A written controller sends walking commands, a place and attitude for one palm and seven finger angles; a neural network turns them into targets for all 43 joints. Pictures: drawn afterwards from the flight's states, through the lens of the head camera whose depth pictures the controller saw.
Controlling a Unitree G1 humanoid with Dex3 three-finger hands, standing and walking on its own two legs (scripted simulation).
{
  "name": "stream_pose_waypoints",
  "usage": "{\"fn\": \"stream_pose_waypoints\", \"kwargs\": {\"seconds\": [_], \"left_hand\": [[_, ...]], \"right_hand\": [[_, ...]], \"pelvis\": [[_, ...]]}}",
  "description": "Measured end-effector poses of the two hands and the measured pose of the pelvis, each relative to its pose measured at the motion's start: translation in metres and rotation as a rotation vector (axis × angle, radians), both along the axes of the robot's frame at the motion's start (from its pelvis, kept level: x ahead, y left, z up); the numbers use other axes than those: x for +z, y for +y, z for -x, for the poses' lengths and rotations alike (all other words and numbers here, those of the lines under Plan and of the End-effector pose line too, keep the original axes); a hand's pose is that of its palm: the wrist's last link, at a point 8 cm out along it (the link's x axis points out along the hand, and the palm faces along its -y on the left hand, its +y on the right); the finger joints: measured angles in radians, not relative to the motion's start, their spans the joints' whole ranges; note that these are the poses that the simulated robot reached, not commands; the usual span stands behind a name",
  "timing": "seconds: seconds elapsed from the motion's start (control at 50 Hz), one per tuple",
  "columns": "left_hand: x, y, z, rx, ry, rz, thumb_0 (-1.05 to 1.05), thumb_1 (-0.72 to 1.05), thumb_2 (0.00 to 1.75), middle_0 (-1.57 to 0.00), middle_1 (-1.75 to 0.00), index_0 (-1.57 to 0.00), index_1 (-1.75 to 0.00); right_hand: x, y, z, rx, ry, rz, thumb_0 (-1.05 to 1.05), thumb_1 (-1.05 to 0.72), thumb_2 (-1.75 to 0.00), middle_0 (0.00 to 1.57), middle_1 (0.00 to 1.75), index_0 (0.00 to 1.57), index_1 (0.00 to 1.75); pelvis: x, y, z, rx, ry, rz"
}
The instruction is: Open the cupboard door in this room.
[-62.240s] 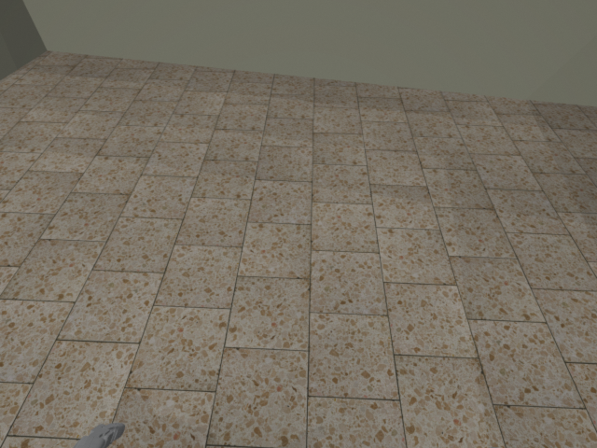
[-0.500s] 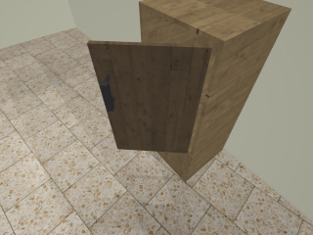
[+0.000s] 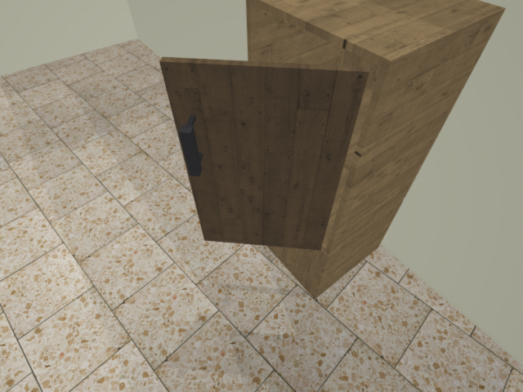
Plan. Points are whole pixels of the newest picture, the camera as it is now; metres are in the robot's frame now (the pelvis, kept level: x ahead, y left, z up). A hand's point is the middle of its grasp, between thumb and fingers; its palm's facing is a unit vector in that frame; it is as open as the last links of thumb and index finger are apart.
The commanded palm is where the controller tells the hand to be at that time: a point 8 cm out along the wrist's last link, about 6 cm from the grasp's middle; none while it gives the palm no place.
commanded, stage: look again from close up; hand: left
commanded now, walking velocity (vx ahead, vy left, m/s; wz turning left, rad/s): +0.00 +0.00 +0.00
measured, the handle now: (193, 145) +0.58 +0.18 +0.03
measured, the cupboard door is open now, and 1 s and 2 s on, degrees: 47 47 47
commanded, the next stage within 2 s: shuffle to correct the standing spot in 0.40 s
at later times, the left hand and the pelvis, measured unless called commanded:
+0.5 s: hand out of the picture -0.01 +0.24 -0.17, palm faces -0.01 -0.98 -0.19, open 7.3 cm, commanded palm none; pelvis -0.04 +0.06 +0.00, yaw -1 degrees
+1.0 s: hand out of the picture -0.05 +0.19 -0.17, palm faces +0.04 -0.99 -0.14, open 7.3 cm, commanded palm none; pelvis -0.01 +0.04 +0.00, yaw -2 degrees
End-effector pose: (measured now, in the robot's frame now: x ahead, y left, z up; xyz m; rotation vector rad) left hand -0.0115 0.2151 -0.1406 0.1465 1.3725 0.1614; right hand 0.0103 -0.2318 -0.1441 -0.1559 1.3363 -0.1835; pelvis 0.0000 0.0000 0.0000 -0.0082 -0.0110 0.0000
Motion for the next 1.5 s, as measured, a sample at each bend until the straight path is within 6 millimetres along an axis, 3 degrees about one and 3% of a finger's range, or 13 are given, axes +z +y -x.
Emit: {"fn": "stream_pose_waypoints", "kwargs": {"seconds": [0.18, 0.32, 0.44, 0.6, 0.7, 0.78, 0.9, 0.96, 1.06, 1.16, 1.26, 1.36, 1.5], "left_hand": [[0.004, 0.058, -0.029, -0.032, -0.129, -0.062, 0.00, 0.91, 0.89, -0.20, -0.30, -0.20, -0.29], [0.006, 0.079, -0.032, -0.056, -0.164, -0.053, 0.00, 0.91, 0.89, -0.20, -0.30, -0.20, -0.29], [0.001, 0.081, -0.011, -0.057, -0.116, -0.017, 0.00, 0.91, 0.89, -0.20, -0.30, -0.20, -0.29], [-0.008, 0.073, 0.038, -0.037, 0.014, 0.037, 0.00, 0.91, 0.89, -0.20, -0.30, -0.20, -0.29], [-0.008, 0.066, 0.064, -0.027, 0.106, 0.062, 0.00, 0.91, 0.89, -0.20, -0.30, -0.20, -0.29], [-0.005, 0.057, 0.071, -0.025, 0.155, 0.070, 0.00, 0.91, 0.89, -0.20, -0.30, -0.20, -0.29], [-0.004, 0.040, 0.055, -0.017, 0.122, 0.053, 0.00, 0.91, 0.89, -0.20, -0.30, -0.20, -0.29], [-0.005, 0.031, 0.047, 0.015, 0.089, 0.051, 0.00, 0.91, 0.89, -0.20, -0.30, -0.20, -0.29], [-0.009, 0.019, 0.032, 0.026, 0.078, 0.082, 0.00, 0.91, 0.89, -0.20, -0.30, -0.20, -0.29], [-0.023, 0.019, 0.009, 0.028, 0.077, 0.124, 0.00, 0.91, 0.89, -0.20, -0.30, -0.20, -0.29], [-0.027, 0.026, -0.022, 0.000, 0.068, 0.123, 0.00, 0.91, 0.89, -0.20, -0.30, -0.20, -0.29], [-0.016, 0.044, -0.046, -0.036, 0.045, 0.058, 0.02, 0.93, 0.89, -0.20, -0.30, -0.20, -0.29], [0.002, 0.057, -0.063, -0.053, -0.029, -0.032, 0.01, 0.93, 0.89, -0.20, -0.30, -0.20, -0.29]], "right_hand": [[0.012, 0.013, -0.019, 0.028, -0.118, 0.036, 0.01, -0.91, -0.90, 0.20, 0.30, 0.19, 0.30], [0.018, 0.036, -0.013, 0.051, -0.136, 0.030, 0.01, -0.91, -0.90, 0.20, 0.30, 0.19, 0.30], [0.016, 0.056, 0.008, 0.043, -0.095, 0.013, 0.01, -0.91, -0.90, 0.20, 0.30, 0.20, 0.30], [0.013, 0.074, 0.045, 0.002, 0.001, -0.001, 0.01, -0.91, -0.90, 0.20, 0.30, 0.20, 0.30], [0.012, 0.074, 0.064, -0.044, 0.052, 0.004, 0.01, -0.91, -0.90, 0.20, 0.30, 0.20, 0.30], [0.011, 0.065, 0.075, -0.080, 0.072, 0.011, 0.01, -0.91, -0.90, 0.20, 0.30, 0.20, 0.30], [0.002, 0.046, 0.083, -0.107, 0.113, 0.007, 0.01, -0.91, -0.90, 0.20, 0.30, 0.20, 0.30], [0.003, 0.040, 0.074, -0.091, 0.132, 0.003, 0.01, -0.91, -0.90, 0.20, 0.30, 0.20, 0.30], [0.009, 0.038, 0.036, -0.069, 0.076, 0.009, 0.01, -0.91, -0.90, 0.20, 0.30, 0.19, 0.30], [0.007, 0.047, -0.011, -0.041, -0.013, 0.042, 0.01, -0.93, -0.90, 0.20, 0.30, 0.19, 0.30], [0.010, 0.056, -0.032, -0.047, -0.042, 0.058, 0.02, -0.95, -0.90, 0.20, 0.30, 0.20, 0.30], [0.012, 0.055, -0.031, -0.057, -0.025, 0.051, 0.01, -0.96, -0.90, 0.20, 0.30, 0.20, 0.30], [0.006, 0.037, -0.008, -0.068, 0.010, 0.017, 0.01, -0.93, -0.90, 0.20, 0.30, 0.20, 0.30]], "pelvis": [[-0.001, 0.025, 0.013, -0.009, -0.031, 0.003], [0.002, 0.045, 0.026, -0.015, -0.032, 0.005], [0.003, 0.059, 0.034, -0.017, -0.029, 0.003], [0.004, 0.071, 0.038, -0.019, -0.022, -0.001], [0.004, 0.069, 0.036, -0.034, -0.015, 0.001], [0.005, 0.062, 0.032, -0.054, -0.008, -0.004], [0.000, 0.045, 0.024, -0.063, -0.006, -0.003], [0.001, 0.038, 0.016, -0.046, 0.000, 0.013], [0.002, 0.037, 0.001, -0.029, 0.004, 0.032], [-0.007, 0.046, -0.019, -0.030, -0.003, 0.051], [-0.007, 0.053, -0.033, -0.060, -0.010, 0.010], [0.000, 0.052, -0.029, -0.059, -0.010, 0.010], [0.003, 0.035, -0.010, -0.060, -0.011, 0.017]]}}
